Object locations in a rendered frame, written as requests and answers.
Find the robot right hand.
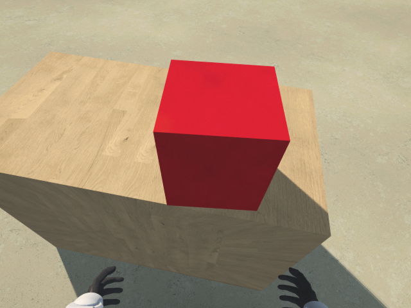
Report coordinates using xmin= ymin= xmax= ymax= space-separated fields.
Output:
xmin=278 ymin=268 xmax=318 ymax=308

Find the carton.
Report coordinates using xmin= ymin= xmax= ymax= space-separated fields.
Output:
xmin=153 ymin=60 xmax=290 ymax=211

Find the robot left hand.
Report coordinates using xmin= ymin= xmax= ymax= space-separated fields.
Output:
xmin=86 ymin=266 xmax=124 ymax=306

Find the left robot forearm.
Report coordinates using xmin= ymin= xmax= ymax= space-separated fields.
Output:
xmin=66 ymin=293 xmax=103 ymax=308

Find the pedestal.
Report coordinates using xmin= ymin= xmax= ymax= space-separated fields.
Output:
xmin=0 ymin=51 xmax=331 ymax=291

